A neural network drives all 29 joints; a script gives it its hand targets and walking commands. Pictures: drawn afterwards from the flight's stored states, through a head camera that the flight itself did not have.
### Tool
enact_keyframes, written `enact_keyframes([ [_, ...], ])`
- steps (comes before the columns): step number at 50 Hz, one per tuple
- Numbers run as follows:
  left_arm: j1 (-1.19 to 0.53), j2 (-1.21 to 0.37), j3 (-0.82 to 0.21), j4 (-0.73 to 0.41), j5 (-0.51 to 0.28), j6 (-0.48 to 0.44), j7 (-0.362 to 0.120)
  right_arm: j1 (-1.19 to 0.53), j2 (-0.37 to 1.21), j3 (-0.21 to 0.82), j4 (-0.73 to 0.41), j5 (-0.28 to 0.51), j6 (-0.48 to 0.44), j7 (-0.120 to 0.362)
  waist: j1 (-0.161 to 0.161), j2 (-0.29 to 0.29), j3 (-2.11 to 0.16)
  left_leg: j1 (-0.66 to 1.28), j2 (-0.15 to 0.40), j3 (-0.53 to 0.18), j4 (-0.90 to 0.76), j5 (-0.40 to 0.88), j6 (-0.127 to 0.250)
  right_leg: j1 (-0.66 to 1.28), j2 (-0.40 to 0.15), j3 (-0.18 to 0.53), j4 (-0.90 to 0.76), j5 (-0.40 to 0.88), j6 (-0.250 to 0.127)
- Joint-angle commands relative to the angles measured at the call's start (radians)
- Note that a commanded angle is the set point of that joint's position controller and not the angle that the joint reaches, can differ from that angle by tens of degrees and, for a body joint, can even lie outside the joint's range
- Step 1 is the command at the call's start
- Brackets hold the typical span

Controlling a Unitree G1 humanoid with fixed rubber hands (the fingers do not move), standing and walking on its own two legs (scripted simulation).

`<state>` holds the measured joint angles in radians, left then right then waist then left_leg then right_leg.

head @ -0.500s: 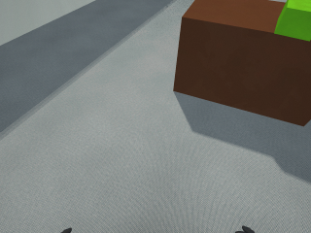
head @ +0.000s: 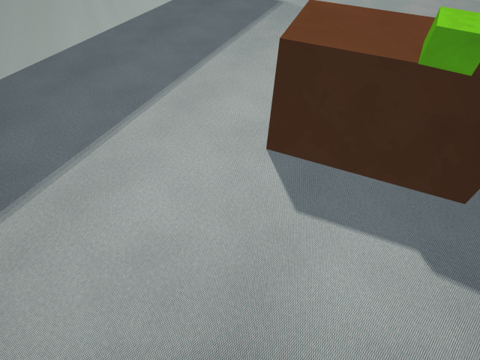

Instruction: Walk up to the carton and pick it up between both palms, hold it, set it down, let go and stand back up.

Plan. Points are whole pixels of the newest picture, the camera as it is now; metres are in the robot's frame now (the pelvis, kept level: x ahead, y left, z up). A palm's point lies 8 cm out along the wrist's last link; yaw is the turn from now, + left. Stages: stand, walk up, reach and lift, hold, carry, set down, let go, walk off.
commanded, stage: stand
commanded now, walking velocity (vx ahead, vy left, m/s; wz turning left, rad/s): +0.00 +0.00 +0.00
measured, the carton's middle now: (455, 39) +1.30 -0.90 +0.00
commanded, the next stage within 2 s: walk up in 0.02 s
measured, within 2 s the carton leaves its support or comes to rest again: neither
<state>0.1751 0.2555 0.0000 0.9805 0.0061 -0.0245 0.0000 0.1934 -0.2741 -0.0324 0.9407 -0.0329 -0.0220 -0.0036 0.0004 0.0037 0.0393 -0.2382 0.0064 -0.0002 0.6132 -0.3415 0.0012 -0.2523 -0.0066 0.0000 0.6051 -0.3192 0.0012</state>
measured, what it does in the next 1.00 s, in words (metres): walks ahead: right foot, then left foot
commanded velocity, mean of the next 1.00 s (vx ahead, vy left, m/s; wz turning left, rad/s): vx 0.00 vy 0.00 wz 0.00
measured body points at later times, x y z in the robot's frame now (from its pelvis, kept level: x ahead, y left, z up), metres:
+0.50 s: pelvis +0.03 -0.07 +0.00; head +0.03 -0.06 +0.44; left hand +0.17 +0.22 -0.12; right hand +0.08 -0.41 -0.11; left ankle -0.01 +0.12 -0.73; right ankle +0.10 -0.21 -0.71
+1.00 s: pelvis +0.21 -0.17 -0.01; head +0.24 -0.16 +0.44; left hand +0.35 +0.11 -0.13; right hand +0.23 -0.52 -0.09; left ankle +0.34 -0.07 -0.73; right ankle +0.12 -0.23 -0.73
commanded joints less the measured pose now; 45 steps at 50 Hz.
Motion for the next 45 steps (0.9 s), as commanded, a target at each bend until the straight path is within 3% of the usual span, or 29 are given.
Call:
enact_keyframes([
  [1,-0.091,0.237,0.039,-0.063,0.008,-0.023,0.017,-0.075,-0.225,-0.033,-0.034,0.023,-0.030,-0.016,0.011,-0.038,-0.078,0.045,0.093,-0.099,-0.196,0.243,0.046,0.072,-0.090,0.095,-0.152,0.255,-0.065],
  [6,-0.117,0.257,0.047,-0.031,0.000,-0.018,0.022,-0.085,-0.244,-0.032,-0.005,0.021,-0.038,-0.014,0.004,0.025,-0.044,0.043,0.100,-0.104,-0.223,0.265,0.048,0.085,-0.097,0.090,-0.187,0.295,-0.057],
  [8,-0.113,0.239,0.036,-0.037,0.006,-0.025,0.020,-0.078,-0.235,-0.028,-0.002,0.027,-0.034,-0.016,0.015,-0.037,-0.059,0.099,0.114,-0.093,-0.225,0.295,0.042,0.067,-0.104,0.108,-0.191,0.302,-0.062],
  [9,-0.124,0.242,0.040,-0.036,0.009,-0.025,0.020,-0.056,-0.235,-0.026,0.018,0.024,-0.030,-0.014,-0.004,0.023,-0.035,0.086,0.104,-0.103,-0.231,0.285,0.034,0.059,-0.098,0.106,-0.193,0.276,-0.065],
  [10,-0.097,0.257,0.046,-0.023,-0.002,-0.024,0.016,-0.075,-0.247,-0.029,0.015,0.017,-0.027,-0.019,0.019,-0.012,-0.045,0.077,0.115,-0.112,-0.242,0.282,0.051,0.079,-0.093,0.092,-0.197,0.260,-0.057],
  [11,-0.126,0.323,0.091,-0.144,0.048,0.004,-0.043,0.056,-0.399,-0.099,-0.013,0.005,-0.060,-0.015,-0.057,-0.032,-0.080,0.281,0.176,-0.177,-0.269,-0.217,0.147,-0.222,-0.017,0.119,-0.025,-0.202,-0.076],
  [12,-0.236,0.294,0.096,-0.179,0.054,0.022,-0.069,0.153,-0.468,-0.135,0.004,-0.006,-0.072,-0.020,-0.125,0.137,0.025,0.347,0.352,-0.413,-0.426,-0.514,0.229,-0.523,0.014,0.040,0.233,-0.225,-0.051],
  [13,-0.242,0.290,0.094,-0.211,0.073,0.024,-0.078,0.134,-0.500,-0.150,-0.024,-0.010,-0.082,-0.027,-0.117,0.131,0.099,0.281,0.464,-0.500,-0.450,-0.483,0.246,-0.625,-0.045,0.155,0.358,-0.141,-0.033],
  [15,-0.144,0.323,0.107,-0.182,0.065,0.016,-0.093,0.072,-0.452,-0.136,-0.047,0.003,-0.092,-0.028,-0.052,0.012,0.030,0.224,0.421,-0.380,-0.445,-0.330,0.198,-0.510,-0.072,0.187,0.388,-0.068,-0.010],
  [17,-0.078,0.339,0.120,-0.173,0.057,0.020,-0.112,0.011,-0.412,-0.135,-0.063,-0.001,-0.097,-0.025,-0.013,0.021,0.020,0.223,0.388,-0.284,-0.443,-0.281,0.197,-0.462,-0.116,0.169,0.412,-0.022,0.016],
  [19,-0.071,0.339,0.124,-0.185,0.043,0.030,-0.126,-0.061,-0.437,-0.140,-0.066,0.000,-0.104,-0.017,0.013,0.134,0.073,0.131,0.377,-0.184,-0.454,-0.226,0.191,-0.401,-0.142,0.139,0.363,0.021,0.027],
  [21,-0.069,0.327,0.119,-0.178,0.031,0.034,-0.141,-0.064,-0.445,-0.138,-0.068,-0.005,-0.105,-0.012,0.003,0.179,0.089,0.072,0.347,-0.099,-0.455,-0.233,0.190,-0.333,-0.144,0.068,0.263,0.021,0.013],
  [22,-0.106,0.336,0.124,-0.190,0.037,0.035,-0.147,-0.054,-0.443,-0.141,-0.070,-0.008,-0.104,-0.009,-0.008,0.146,0.132,0.002,0.366,-0.092,-0.451,-0.245,0.196,-0.285,-0.150,0.062,0.240,0.033,0.012],
  [25,0.009,0.348,0.141,-0.153,0.027,0.029,-0.148,-0.145,-0.461,-0.133,-0.065,-0.014,-0.098,-0.002,0.065,0.163,0.033,-0.042,0.306,0.034,-0.307,-0.217,0.152,-0.042,-0.122,-0.033,0.121,0.007,-0.020],
  [26,0.082,0.360,0.158,-0.121,0.032,0.023,-0.143,-0.163,-0.445,-0.124,-0.082,-0.010,-0.091,-0.001,0.096,0.130,0.003,-0.143,0.271,0.094,-0.185,-0.251,0.138,0.088,-0.099,-0.064,0.100,0.035,-0.025],
  [27,0.209,0.414,0.187,-0.072,0.028,0.013,-0.126,-0.134,-0.400,-0.109,-0.067,-0.023,-0.079,0.004,0.157,-0.046,-0.053,-0.178,0.187,0.158,0.158,-0.160,0.115,0.220,-0.029,-0.033,0.029,-0.089,-0.037],
  [28,0.322,0.498,0.208,-0.059,0.047,0.003,-0.096,-0.149,-0.282,-0.068,-0.108,-0.006,-0.079,0.009,0.225,-0.452,-0.040,-0.420,0.051,0.169,0.536,-0.208,0.073,0.286,-0.158,0.318,-0.243,-0.383,-0.103],
  [29,0.256,0.524,0.204,-0.089,0.018,0.001,-0.088,-0.102,-0.290,-0.064,-0.130,0.001,-0.080,0.008,0.161,-0.490,-0.018,-0.536,-0.018,0.023,0.661,-0.261,0.063,0.206,-0.269,0.728,-0.521,-0.562,-0.137],
  [30,0.108,0.517,0.191,-0.132,0.006,-0.006,-0.085,-0.068,-0.344,-0.073,-0.118,0.022,-0.085,0.008,0.069,-0.291,-0.011,-0.513,0.030,-0.019,0.684,-0.154,0.065,0.157,-0.295,0.755,-0.531,-0.584,-0.181],
  [31,0.043,0.493,0.183,-0.156,0.009,-0.013,-0.077,-0.063,-0.361,-0.075,-0.102,0.019,-0.085,0.011,0.047,-0.139,0.003,-0.489,0.068,-0.023,0.660,-0.106,0.061,0.145,-0.298,0.691,-0.474,-0.482,-0.172],
  [32,0.052,0.451,0.167,-0.161,0.006,-0.018,-0.069,-0.051,-0.382,-0.078,-0.076,0.024,-0.081,0.010,0.030,-0.097,0.012,-0.435,0.096,-0.028,0.574,-0.070,0.051,0.088,-0.254,0.579,-0.408,-0.388,-0.166],
  [34,0.019,0.409,0.150,-0.170,0.007,-0.021,-0.072,0.029,-0.382,-0.088,-0.049,0.023,-0.071,0.015,0.008,-0.154,-0.020,-0.345,0.103,-0.016,0.443,-0.033,0.045,0.054,-0.168,0.423,-0.361,-0.317,-0.171],
  [36,0.062,0.388,0.141,-0.172,0.014,-0.028,-0.078,0.029,-0.378,-0.089,-0.058,0.016,-0.071,0.016,0.017,-0.174,-0.006,-0.349,0.105,-0.002,0.376,-0.029,0.041,0.027,-0.183,0.426,-0.380,-0.332,-0.218],
  [38,0.079,0.409,0.144,-0.180,0.009,-0.033,-0.078,-0.012,-0.391,-0.089,-0.058,0.012,-0.068,0.020,0.037,-0.122,-0.010,-0.388,0.115,-0.004,0.298,-0.015,0.025,0.089,-0.196,0.425,-0.410,-0.350,-0.201],
  [40,0.073,0.405,0.135,-0.186,0.018,-0.030,-0.079,-0.038,-0.375,-0.091,-0.070,0.007,-0.074,0.024,0.043,-0.126,0.001,-0.383,0.113,0.005,0.232,0.007,0.021,0.079,-0.225,0.444,-0.425,-0.337,-0.241],
  [42,0.089,0.415,0.140,-0.191,0.022,-0.031,-0.082,-0.038,-0.369,-0.091,-0.073,0.007,-0.077,0.028,0.054,-0.179,-0.004,-0.352,0.108,0.011,0.175,0.052,0.017,0.069,-0.216,0.406,-0.412,-0.288,-0.236],
  [43,0.112,0.392,0.136,-0.189,0.019,-0.028,-0.079,-0.081,-0.364,-0.088,-0.078,0.004,-0.081,0.027,0.069,-0.127,0.002,-0.348,0.095,0.021,0.144,0.068,0.018,0.093,-0.200,0.401,-0.408,-0.213,-0.214],
  [44,0.094,0.392,0.129,-0.199,0.017,-0.029,-0.081,-0.078,-0.357,-0.085,-0.070,0.010,-0.083,0.029,0.062,-0.165,0.028,-0.321,0.077,0.025,0.110,0.109,0.019,0.069,-0.178,0.367,-0.404,-0.157,-0.211],
  [45,0.089,0.386,0.123,-0.209,0.016,-0.031,-0.080,-0.063,-0.350,-0.085,-0.082,0.010,-0.095,0.027,0.050,-0.129,0.031,-0.259,0.082,0.026,0.059,0.106,0.020,0.067,-0.196,0.352,-0.361,-0.041,-0.215],
])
